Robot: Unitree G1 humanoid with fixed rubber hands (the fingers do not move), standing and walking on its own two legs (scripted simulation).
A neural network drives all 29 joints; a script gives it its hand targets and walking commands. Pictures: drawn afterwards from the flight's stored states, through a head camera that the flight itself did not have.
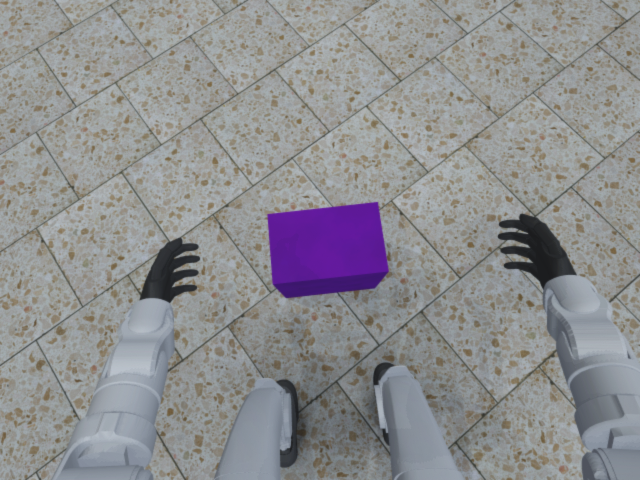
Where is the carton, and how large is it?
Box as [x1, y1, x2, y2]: [267, 202, 388, 297]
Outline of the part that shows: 377,202 267,214 273,284 285,297 375,287 388,271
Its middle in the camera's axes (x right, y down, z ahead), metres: +0.02 +0.05 +0.99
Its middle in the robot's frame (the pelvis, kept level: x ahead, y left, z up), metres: +0.49 +0.01 -0.57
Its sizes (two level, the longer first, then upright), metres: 0.254 0.162 0.266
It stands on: the floor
